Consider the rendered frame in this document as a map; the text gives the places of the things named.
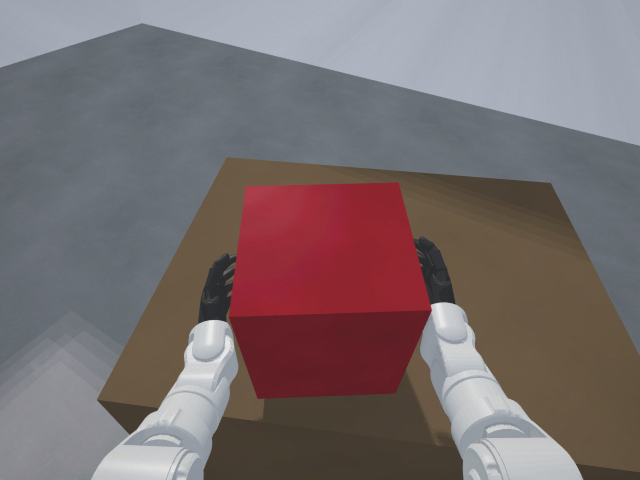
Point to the left robot upper arm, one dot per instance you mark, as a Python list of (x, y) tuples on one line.
[(135, 462)]

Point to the robot right hand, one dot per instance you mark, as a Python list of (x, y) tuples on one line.
[(434, 270)]

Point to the robot left hand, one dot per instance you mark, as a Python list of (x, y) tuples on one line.
[(214, 303)]

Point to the left robot forearm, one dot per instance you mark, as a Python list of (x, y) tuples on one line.
[(192, 410)]

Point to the carton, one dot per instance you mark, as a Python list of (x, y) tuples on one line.
[(328, 295)]

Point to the right robot upper arm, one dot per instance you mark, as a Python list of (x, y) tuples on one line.
[(517, 459)]

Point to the pedestal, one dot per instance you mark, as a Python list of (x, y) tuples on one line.
[(543, 321)]

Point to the right robot forearm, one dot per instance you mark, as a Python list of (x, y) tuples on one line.
[(470, 395)]

